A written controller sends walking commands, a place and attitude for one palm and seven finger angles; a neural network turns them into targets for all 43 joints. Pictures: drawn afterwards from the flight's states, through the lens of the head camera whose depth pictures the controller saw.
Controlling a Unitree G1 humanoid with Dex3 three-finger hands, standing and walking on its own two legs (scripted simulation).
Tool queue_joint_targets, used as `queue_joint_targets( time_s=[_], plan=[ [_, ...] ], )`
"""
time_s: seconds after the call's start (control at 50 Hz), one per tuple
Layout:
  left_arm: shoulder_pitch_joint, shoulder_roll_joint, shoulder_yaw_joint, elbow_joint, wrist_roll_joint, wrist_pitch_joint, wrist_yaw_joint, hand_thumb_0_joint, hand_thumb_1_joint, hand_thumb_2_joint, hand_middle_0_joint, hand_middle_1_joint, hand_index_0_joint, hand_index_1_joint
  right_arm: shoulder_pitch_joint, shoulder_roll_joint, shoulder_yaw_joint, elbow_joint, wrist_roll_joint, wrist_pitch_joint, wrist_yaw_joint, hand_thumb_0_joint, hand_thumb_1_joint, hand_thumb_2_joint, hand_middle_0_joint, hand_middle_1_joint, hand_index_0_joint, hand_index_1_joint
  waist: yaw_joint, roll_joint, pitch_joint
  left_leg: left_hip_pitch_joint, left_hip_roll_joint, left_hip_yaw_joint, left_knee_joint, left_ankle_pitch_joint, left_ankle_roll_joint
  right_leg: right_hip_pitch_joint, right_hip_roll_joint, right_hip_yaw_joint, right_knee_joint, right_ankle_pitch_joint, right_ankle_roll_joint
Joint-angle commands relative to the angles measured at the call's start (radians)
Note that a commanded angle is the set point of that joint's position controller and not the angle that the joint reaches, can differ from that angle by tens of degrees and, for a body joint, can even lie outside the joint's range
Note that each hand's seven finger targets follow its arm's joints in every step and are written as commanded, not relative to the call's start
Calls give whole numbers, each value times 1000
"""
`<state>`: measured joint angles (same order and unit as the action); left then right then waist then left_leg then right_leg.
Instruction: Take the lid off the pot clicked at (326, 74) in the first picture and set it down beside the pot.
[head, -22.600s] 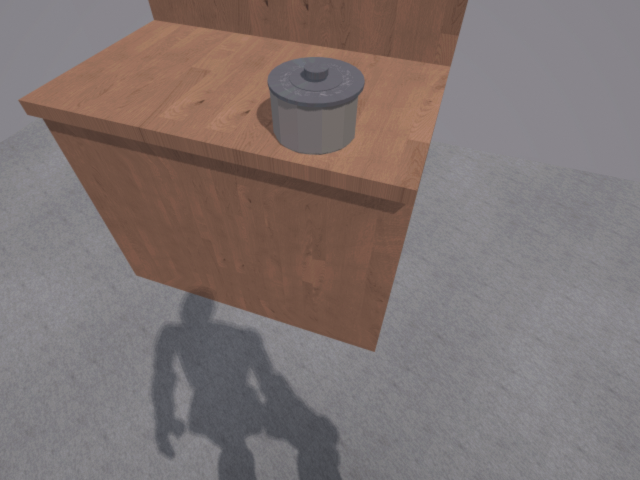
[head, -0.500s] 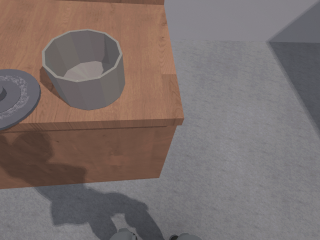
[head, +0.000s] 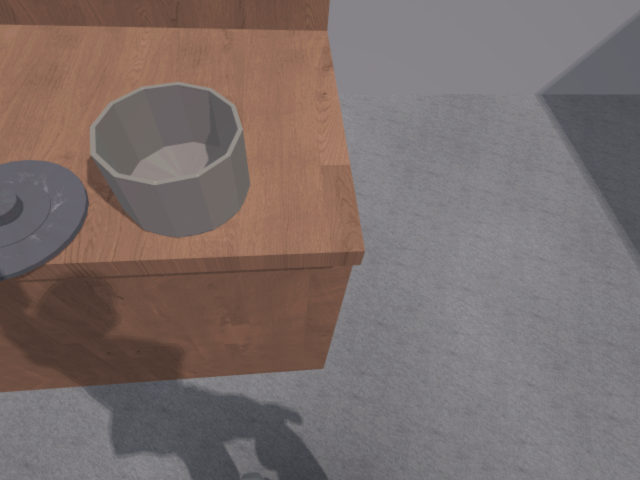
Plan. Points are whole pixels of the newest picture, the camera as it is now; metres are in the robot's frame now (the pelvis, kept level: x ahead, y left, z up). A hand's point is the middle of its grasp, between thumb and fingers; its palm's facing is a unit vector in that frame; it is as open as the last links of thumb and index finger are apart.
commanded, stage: raise the empty hand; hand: left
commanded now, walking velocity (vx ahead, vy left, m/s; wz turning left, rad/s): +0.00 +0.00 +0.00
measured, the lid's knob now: out of the picture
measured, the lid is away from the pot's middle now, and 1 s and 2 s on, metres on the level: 0.23 0.23 0.23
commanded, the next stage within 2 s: draw the hand back to the body in 0.20 s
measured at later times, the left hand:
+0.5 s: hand out of the picture +0.45 +0.37 +0.21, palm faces -0.32 -0.16 -0.93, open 11.0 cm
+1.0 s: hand out of the picture +0.43 +0.31 +0.24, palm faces +0.41 -0.83 -0.38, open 11.0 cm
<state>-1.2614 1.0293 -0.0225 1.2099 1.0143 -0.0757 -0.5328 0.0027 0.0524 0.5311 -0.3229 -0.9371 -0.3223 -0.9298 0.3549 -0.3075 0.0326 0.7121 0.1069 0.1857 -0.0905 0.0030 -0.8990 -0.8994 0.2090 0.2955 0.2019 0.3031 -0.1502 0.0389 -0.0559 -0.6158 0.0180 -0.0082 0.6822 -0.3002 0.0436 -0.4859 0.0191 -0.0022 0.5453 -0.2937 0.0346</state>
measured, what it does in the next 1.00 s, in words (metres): stands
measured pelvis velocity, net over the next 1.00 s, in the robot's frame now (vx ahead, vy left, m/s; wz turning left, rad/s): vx -0.01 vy -0.01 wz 0.01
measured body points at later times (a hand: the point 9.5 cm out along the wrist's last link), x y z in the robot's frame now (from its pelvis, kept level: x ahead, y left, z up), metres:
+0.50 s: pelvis +0.00 +0.00 +0.01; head +0.08 +0.01 +0.45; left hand +0.47 +0.37 +0.26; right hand +0.01 -0.29 -0.11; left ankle +0.01 +0.09 -0.72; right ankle -0.02 -0.15 -0.72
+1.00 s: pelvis -0.01 -0.01 +0.02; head +0.03 -0.01 +0.46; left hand +0.40 +0.35 +0.26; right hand +0.10 -0.27 -0.10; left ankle +0.01 +0.09 -0.72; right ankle -0.02 -0.15 -0.72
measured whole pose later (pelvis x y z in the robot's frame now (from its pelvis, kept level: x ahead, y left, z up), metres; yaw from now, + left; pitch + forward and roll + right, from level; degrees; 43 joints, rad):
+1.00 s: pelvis -0.01 -0.01 +0.02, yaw +1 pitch +4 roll -2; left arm -0.79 0.69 0.34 0.77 0.10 -0.08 -0.06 0.00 0.06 0.54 -0.32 -0.93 -0.32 -0.92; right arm 0.28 -0.26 0.05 0.63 0.07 0.08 -0.07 0.01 -0.90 -0.90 0.21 0.30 0.20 0.30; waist -0.04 0.01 0.00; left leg -0.35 0.01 0.00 0.50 -0.23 0.02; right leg -0.25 0.01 0.00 0.42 -0.24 0.01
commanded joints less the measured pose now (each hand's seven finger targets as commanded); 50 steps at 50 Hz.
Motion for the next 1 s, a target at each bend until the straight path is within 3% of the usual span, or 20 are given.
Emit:
queue_joint_targets(
  time_s=[0.0,0.06,0.1,0.24,0.3,0.4,0.44,0.5,0.56,0.6,0.62,0.76,0.78,0.8,0.82,0.84,0.88,0.9,0.92,0.98],
  plan=[
    [-461,294,44,-232,-3,13,37,0,45,529,-309,-934,-309,-934,125,-193,-64,-46,-3,-8,-9,0,-900,-900,200,300,200,300,17,194,-440,491,-22,-15,-31,525,9,0,72,-53,-52,267,-52],
    [-421,278,29,-159,-8,30,25,0,45,529,-309,-934,-309,-934,111,-193,-58,-51,2,-4,-9,0,-900,-900,200,300,200,300,8,108,-350,404,-31,0,-50,414,16,24,69,-52,-68,249,-50],
    [-447,269,15,-179,-6,34,24,0,45,529,-309,-934,-309,-934,110,-195,-57,-47,1,-3,-8,0,-900,-900,200,300,200,300,13,147,-366,436,-27,-5,-56,441,13,16,68,-53,-69,245,-52],
    [-465,230,-18,-159,-12,47,16,0,45,529,-309,-934,-309,-934,107,-195,-61,-35,1,-12,-7,0,-900,-900,200,300,200,300,0,111,-345,431,-25,-6,-77,385,17,18,65,-53,-87,225,-50],
    [-513,257,10,-258,-7,36,24,0,45,529,-309,-934,-309,-934,108,-196,-69,-38,-4,-15,-4,0,-900,-900,200,300,200,300,15,205,-433,519,-22,-20,-66,508,10,19,65,-52,-79,254,-56],
    [-347,244,52,-242,-19,22,27,0,45,529,-309,-934,-309,-934,88,-186,-73,-69,-6,-2,7,0,-900,-900,200,300,200,300,33,145,-398,496,-31,-15,-60,525,11,35,68,-58,-71,259,-55],
    [-318,306,114,-298,-28,17,31,0,45,529,-309,-934,-309,-934,72,-187,-73,-92,-7,11,10,0,-900,-900,200,300,200,300,49,114,-411,463,-39,-7,-68,500,20,92,62,-53,-69,288,-55],
    [-284,308,130,-347,-35,12,34,0,45,529,-309,-934,-309,-934,51,-181,-76,-108,-8,24,16,0,-900,-900,200,300,200,300,53,145,-415,487,-37,-8,-65,537,22,93,60,-53,-67,294,-56],
    [-226,328,171,-366,-53,11,33,0,45,529,-309,-934,-309,-934,25,-177,-77,-128,-7,38,21,0,-900,-900,200,300,200,300,57,109,-391,448,-43,-4,-76,488,28,124,55,-53,-68,294,-56],
    [-216,336,187,-443,-57,4,39,0,45,529,-309,-934,-309,-934,7,-174,-78,-139,-9,44,27,0,-900,-900,200,300,200,300,65,168,-419,489,-39,-14,-76,540,23,119,52,-53,-64,294,-60],
    [-180,296,168,-426,-62,8,39,0,45,529,-309,-934,-309,-934,1,-165,-79,-145,-9,45,28,0,-900,-900,200,300,200,300,59,157,-389,490,-40,-18,-73,548,25,100,56,-58,-69,285,-62],
    [-96,237,166,-558,-107,31,36,0,45,529,-309,-934,-309,-934,-54,-157,-83,-165,-9,57,35,0,-900,-900,200,300,200,300,60,123,-357,499,-40,-28,-114,451,25,103,54,-64,-92,219,-64],
    [-224,10,324,-582,-676,-11,213,0,45,529,-309,-934,-309,-934,70,-113,-87,-233,-8,-29,34,0,-900,-900,200,300,200,300,44,200,-244,638,23,-87,-184,366,-36,-9,37,-60,-123,166,-98],
    [-92,-50,252,-461,-727,-13,301,0,45,529,-309,-934,-309,-934,22,-137,-60,-195,-19,-44,24,0,-900,-900,200,300,200,300,52,132,-186,643,54,-145,-224,199,-44,-11,35,-49,-141,79,-91],
    [-52,-55,304,-439,-819,-16,366,0,45,529,-309,-934,-309,-934,5,-148,-60,-197,-24,-58,11,0,-900,-900,200,300,200,300,55,27,-177,583,47,-132,-252,48,-23,17,35,-35,-154,61,-84],
    [-52,33,396,-522,-867,-32,420,0,45,529,-309,-934,-309,-934,-10,-162,-58,-193,-28,-77,2,0,-900,-900,200,300,200,300,80,6,-260,568,32,-107,-252,40,-10,99,26,-22,-158,100,-82],
    [-78,27,428,-659,-926,-62,487,0,45,529,-309,-934,-309,-934,-36,-160,-54,-191,-38,-119,-2,0,-900,-900,200,300,200,300,85,91,-328,594,22,-75,-250,114,-22,158,24,-18,-166,148,-83],
    [-72,-53,388,-673,-950,-66,513,0,66,538,-306,-918,-306,-918,-50,-143,-54,-182,-38,-139,0,0,-900,-900,200,300,200,300,77,126,-295,600,26,-69,-259,139,-31,162,26,-20,-173,160,-81],
    [9,-77,407,-640,-975,-57,537,0,88,547,-304,-902,-304,-902,-48,-145,-58,-169,-41,-150,4,0,-900,-900,200,300,200,300,82,111,-263,592,29,-61,-267,145,-33,175,30,-21,-181,164,-80],
    [122,24,537,-771,-1007,-58,587,0,152,575,-296,-855,-296,-855,-72,-154,-56,-169,-54,-180,10,0,-900,-900,200,300,200,300,128,176,-306,585,11,-20,-264,283,-38,289,26,-17,-187,255,-83]
  ],
)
